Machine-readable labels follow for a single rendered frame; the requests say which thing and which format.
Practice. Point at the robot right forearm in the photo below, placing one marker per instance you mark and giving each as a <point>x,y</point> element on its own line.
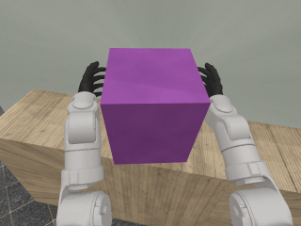
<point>243,163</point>

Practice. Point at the robot left hand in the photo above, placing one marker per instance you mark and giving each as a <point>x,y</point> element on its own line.
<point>87,82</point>

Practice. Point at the pedestal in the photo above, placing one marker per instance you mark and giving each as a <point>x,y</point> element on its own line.
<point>191,193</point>

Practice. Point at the robot left forearm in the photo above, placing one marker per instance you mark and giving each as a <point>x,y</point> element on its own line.
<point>82,146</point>

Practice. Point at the carton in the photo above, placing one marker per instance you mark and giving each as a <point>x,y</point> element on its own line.
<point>153,104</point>

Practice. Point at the right robot upper arm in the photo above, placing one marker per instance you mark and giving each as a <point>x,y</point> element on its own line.
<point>259,206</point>

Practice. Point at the robot right hand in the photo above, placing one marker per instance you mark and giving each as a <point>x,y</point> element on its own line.
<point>212,81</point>

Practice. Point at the left robot upper arm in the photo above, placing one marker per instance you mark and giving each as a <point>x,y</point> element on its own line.
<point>85,208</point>

